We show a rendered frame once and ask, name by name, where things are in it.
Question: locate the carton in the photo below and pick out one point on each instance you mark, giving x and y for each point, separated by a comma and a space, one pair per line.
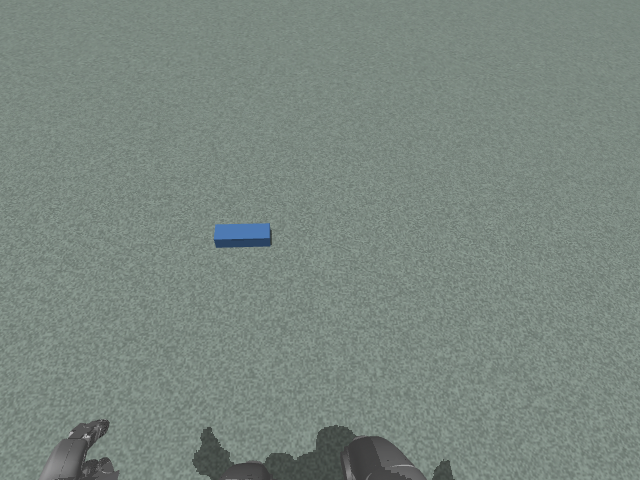
242, 235

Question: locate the left robot hand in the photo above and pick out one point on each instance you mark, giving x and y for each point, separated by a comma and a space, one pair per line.
67, 460

